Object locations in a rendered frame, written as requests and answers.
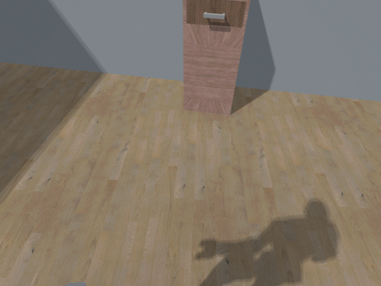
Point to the cabinet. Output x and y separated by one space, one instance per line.
211 56

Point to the drawer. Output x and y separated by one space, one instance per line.
234 11

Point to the handle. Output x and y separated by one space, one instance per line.
210 15

